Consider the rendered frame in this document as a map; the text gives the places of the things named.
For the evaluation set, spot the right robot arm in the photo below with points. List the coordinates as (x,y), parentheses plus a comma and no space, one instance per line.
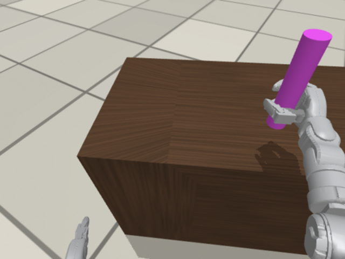
(324,164)

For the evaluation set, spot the can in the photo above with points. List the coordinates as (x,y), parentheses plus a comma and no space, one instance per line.
(308,54)

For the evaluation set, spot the left robot hand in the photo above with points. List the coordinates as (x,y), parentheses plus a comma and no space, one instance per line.
(77,249)

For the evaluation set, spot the right robot hand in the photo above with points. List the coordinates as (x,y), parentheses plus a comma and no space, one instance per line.
(312,103)

